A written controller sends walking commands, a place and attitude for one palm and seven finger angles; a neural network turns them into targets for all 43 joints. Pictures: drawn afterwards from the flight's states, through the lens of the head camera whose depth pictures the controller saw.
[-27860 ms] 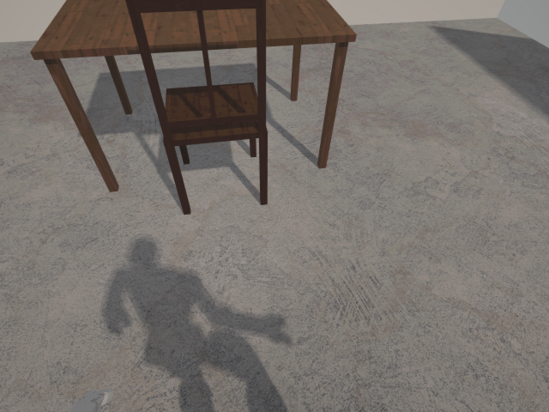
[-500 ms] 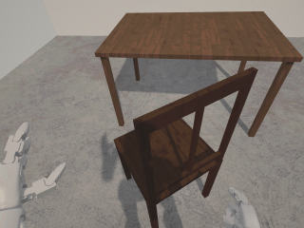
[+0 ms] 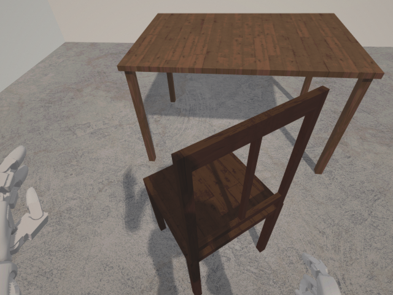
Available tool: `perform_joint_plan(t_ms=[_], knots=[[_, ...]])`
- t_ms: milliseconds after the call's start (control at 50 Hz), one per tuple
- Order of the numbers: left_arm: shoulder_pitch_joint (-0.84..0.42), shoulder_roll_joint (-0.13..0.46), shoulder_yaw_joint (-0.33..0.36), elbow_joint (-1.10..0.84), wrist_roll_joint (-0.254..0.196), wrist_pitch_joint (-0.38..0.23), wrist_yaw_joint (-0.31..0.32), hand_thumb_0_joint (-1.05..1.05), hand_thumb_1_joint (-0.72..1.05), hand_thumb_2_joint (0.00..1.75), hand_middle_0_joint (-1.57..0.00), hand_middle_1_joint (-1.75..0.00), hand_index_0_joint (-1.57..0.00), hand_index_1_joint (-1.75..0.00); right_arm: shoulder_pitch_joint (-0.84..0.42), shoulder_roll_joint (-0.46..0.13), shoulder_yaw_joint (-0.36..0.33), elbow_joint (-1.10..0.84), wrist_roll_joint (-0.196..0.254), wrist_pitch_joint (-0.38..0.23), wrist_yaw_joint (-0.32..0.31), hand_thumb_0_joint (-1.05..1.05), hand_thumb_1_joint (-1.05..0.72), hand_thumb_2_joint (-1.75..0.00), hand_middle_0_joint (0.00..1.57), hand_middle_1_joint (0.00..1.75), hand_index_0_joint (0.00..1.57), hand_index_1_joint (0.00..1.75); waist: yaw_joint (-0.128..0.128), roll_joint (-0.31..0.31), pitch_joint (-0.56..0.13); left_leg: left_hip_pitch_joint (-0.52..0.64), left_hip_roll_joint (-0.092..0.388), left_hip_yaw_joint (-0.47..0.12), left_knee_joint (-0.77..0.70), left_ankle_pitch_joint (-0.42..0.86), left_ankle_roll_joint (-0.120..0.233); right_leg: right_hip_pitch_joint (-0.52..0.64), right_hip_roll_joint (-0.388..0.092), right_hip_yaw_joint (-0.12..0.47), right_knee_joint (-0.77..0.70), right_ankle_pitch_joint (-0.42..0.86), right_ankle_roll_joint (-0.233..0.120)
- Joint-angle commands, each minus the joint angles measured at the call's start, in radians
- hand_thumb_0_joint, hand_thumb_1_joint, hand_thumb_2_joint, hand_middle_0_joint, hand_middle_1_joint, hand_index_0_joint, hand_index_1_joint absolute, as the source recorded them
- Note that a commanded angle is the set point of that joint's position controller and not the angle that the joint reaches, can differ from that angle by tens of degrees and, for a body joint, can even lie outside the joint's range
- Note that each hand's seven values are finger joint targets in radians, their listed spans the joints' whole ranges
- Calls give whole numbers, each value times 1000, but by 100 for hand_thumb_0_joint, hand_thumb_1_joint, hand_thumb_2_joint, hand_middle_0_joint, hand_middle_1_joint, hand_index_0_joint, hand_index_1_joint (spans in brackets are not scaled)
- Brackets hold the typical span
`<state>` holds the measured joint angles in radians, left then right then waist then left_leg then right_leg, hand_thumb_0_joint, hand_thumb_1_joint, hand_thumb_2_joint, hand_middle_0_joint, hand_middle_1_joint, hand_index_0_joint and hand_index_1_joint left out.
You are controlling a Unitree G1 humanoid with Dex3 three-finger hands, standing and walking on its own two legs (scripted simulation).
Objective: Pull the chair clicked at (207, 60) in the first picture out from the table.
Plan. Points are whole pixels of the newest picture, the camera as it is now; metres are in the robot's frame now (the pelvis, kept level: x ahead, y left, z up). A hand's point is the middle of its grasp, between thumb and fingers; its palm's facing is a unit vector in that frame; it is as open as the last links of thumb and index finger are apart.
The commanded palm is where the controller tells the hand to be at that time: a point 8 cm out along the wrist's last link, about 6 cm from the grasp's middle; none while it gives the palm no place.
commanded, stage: draw the hand back to the body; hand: left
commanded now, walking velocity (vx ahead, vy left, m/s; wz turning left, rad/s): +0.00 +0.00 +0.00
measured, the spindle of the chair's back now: (247, 184) +0.42 -0.09 -0.06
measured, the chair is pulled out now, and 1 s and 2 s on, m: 0.48 0.48 0.48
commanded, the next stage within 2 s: step back with the hand held close in 0.02 s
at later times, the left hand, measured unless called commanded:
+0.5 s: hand (43, 222) +0.18 +0.26 +0.15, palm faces +0.34 -0.77 -0.54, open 7.4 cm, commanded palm +0.11 +0.31 +0.18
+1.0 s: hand (28, 256) +0.13 +0.24 +0.16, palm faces +0.41 -0.77 -0.50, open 7.4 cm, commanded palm +0.05 +0.29 +0.18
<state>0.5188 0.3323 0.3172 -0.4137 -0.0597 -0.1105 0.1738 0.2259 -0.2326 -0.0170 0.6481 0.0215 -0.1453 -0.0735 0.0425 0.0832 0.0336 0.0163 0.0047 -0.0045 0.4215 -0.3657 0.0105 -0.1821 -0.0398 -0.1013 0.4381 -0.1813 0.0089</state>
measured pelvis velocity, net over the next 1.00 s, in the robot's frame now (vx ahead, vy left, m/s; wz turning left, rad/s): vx -0.09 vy -0.01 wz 0.01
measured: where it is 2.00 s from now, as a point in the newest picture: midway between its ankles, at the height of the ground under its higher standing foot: outside the picture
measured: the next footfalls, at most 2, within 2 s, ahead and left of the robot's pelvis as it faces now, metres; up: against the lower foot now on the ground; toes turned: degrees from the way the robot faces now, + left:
right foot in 1.48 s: -0.11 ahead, -0.14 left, +0.00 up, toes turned -2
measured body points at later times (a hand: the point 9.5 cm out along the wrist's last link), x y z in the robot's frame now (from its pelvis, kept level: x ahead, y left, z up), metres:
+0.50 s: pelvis -0.03 +0.01 +0.00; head +0.03 +0.00 +0.44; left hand +0.16 +0.30 +0.17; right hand +0.14 -0.24 -0.10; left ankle -0.08 +0.11 -0.74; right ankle +0.04 -0.13 -0.74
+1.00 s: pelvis -0.09 -0.01 -0.01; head -0.05 +0.00 +0.44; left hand +0.10 +0.28 +0.18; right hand +0.08 -0.26 -0.09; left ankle -0.08 +0.11 -0.74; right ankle +0.03 -0.13 -0.73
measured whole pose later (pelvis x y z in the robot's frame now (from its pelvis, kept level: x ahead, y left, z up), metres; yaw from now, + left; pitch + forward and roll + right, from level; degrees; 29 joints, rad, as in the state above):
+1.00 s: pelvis -0.09 -0.01 -0.01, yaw +0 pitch +0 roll -1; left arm 0.55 0.42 0.42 -0.57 -0.01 -0.17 0.19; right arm 0.21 -0.23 0.00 0.55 0.01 -0.06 -0.07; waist -0.02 -0.01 0.09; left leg -0.29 0.01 -0.02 0.61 -0.31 0.01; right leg -0.42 -0.03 -0.10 0.50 -0.16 0.00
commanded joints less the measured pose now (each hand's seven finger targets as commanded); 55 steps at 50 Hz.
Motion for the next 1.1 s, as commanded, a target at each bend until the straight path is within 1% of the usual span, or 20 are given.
perform_joint_plan(t_ms=[0, 120, 140, 160, 200, 260, 360, 440, 540, 620, 700, 720, 760, 800, 840, 900, 940, 980, 1020, 1080], knots=[[-77, 189, 148, -202, 3, -69, 31, 0, 90, 90, -20, -30, -20, -30, -132, -87, -28, -159, 4, -60, -4, 0, -90, -90, 20, 30, 20, 30, 6, 10, -56, -207, 28, -18, -87, 352, -25, 186, -15, 45, -25, 168, -39], [-131, 156, 107, -156, 0, -64, 15, 0, 90, 90, -20, -30, -20, -30, -148, -97, -27, -164, 6, -46, -2, 0, -90, -90, 20, 30, 20, 30, 0, -47, -10, -226, 31, -19, -97, 292, -11, 149, -13, 44, -38, 109, -36], [-275, 317, 260, -231, -4, -110, 18, 0, 90, 90, -20, -30, -20, -30, -129, -117, -40, -184, 12, -25, -6, 0, -90, -90, 20, 30, 20, 30, -20, -48, 97, -300, 71, -27, -97, 167, 12, 71, -64, 164, -89, 111, -33], [-205, 255, 225, -149, 4, -116, 12, 0, 90, 90, -20, -30, -20, -30, -121, -99, -36, -170, 10, -17, -8, 0, -90, -90, 20, 30, 20, 30, -26, -97, 80, -302, 64, -40, -91, 120, 13, 75, -79, 161, -102, 72, -37], [-121, 195, 173, -143, 13, -109, 6, 0, 90, 90, -20, -30, -20, -30, -124, -105, -36, -185, 2, -1, -2, 0, -90, -90, 20, 30, 20, 30, -27, -91, 47, -279, 63, -37, -84, 156, 14, 84, -83, 168, -94, 104, -37], [-27, 187, 178, -201, 23, -121, 12, 0, 90, 90, -20, -30, -20, -30, -137, -108, -37, -205, -7, 11, 3, 0, -90, -90, 20, 30, 20, 30, -23, -8, -80, -279, 87, -49, -86, 310, 12, 184, -83, 120, 1, 285, -29], [82, 244, 244, -306, 22, -131, 29, 0, 90, 90, -20, -30, -20, -30, -141, -90, -50, -231, -5, 34, 6, 0, -90, -90, 20, 30, 20, 30, -28, -60, -248, -265, 97, -58, 8, 508, -8, 254, -121, 124, 73, 525, -42], [117, 263, 275, -345, 10, -139, 34, 0, 90, 90, -20, -30, -20, -30, -134, -82, -55, -234, 1, 45, -4, 0, -90, -90, 20, 30, 20, 30, -36, -59, -270, -276, 97, -73, 49, 553, -24, 224, -139, 126, 113, 566, -63], [116, 235, 266, -320, 12, -129, 30, 0, 90, 90, -20, -30, -20, -30, -133, -83, -58, -226, -6, 46, -12, 0, -90, -90, 20, 30, 20, 30, -37, 22, -181, -324, 148, -104, -15, 586, -8, 129, -80, 84, 170, 335, -28], [55, 207, 230, -295, 19, -114, 27, 0, 90, 90, -20, -30, -20, -30, -129, -91, -56, -217, -11, 35, -12, 0, -90, -90, 20, 30, 20, 30, -34, 79, -81, -447, 193, -113, -69, 394, 36, 100, -53, 91, 217, 116, -12], [-58, 196, 188, -277, 34, -102, 27, 0, 90, 90, -20, -30, -20, -30, -101, -100, -45, -228, -10, 21, -13, 0, -90, -90, 20, 30, 20, 30, -35, -10, 11, -625, 152, -94, -41, 22, 42, 139, -67, 146, 168, 126, -16], [-80, 224, 204, -274, 38, -101, 30, 0, 90, 90, -20, -30, -20, -30, -99, -95, -46, -223, -8, 21, -16, 0, -90, -90, 20, 30, 20, 30, -37, -67, 16, -614, 122, -78, -14, -62, 36, 118, -90, 184, 110, 99, -23], [-110, 228, 192, -270, 43, -99, 33, 0, 90, 90, -20, -30, -20, -30, -79, -97, -42, -229, -15, 21, -11, 0, -90, -90, 20, 30, 20, 30, -43, -173, 26, -524, 50, -54, 88, -180, 25, -29, -145, 293, -77, -136, -46], [-129, 244, 193, -291, 47, -97, 37, 0, 90, 90, -20, -30, -20, -30, -86, -95, -33, -231, -16, 24, -4, 0, -90, -90, 20, 30, 20, 30, -41, -226, 5, -411, 26, -39, 178, -171, 26, -149, -194, 335, -206, -375, -64], [-93, 268, 217, -329, 45, -109, 44, 0, 90, 90, -20, -30, -20, -30, -95, -89, -21, -230, -18, 28, -5, 0, -90, -90, 20, 30, 20, 30, -40, -166, -52, -367, 31, -47, 165, -151, 32, -149, -204, 300, -212, -421, -65], [13, 282, 267, -367, 42, -129, 51, 0, 90, 90, -20, -30, -20, -30, -104, -101, -25, -244, -18, 27, -3, 0, -90, -90, 20, 30, 20, 30, -34, -17, -119, -456, 70, -107, 4, -183, 51, -16, -122, 209, -90, -335, -29], [61, 285, 295, -410, 47, -142, 52, 0, 90, 90, -20, -30, -20, -30, -109, -106, -31, -255, -14, 24, -2, 0, -90, -90, 20, 30, 20, 30, -33, 85, -145, -603, 129, -156, -85, -167, 68, 150, -65, 146, 60, -166, -7], [88, 274, 304, -399, 45, -141, 48, 0, 90, 90, -20, -30, -20, -30, -106, -106, -48, -256, -8, 19, 2, 0, -90, -90, 20, 30, 20, 30, -30, 67, -150, -671, 150, -141, -65, -52, 64, 227, -45, 126, 147, 42, 0], [102, 274, 312, -358, 42, -138, 44, 0, 90, 90, -20, -30, -20, -30, -98, -107, -59, -251, -9, 12, 2, 0, -90, -90, 20, 30, 20, 30, -33, 8, -151, -669, 128, -114, -24, -10, 45, 215, -62, 144, 139, 141, -8], [51, 250, 304, -297, 55, -158, 44, 0, 90, 90, -20, -30, -20, -30, -84, -119, -64, -231, -14, -4, 0, 0, -90, -90, 20, 30, 20, 30, -42, 47, -87, -813, 134, -120, -56, -292, 72, 227, -59, 192, 175, -9, -11]])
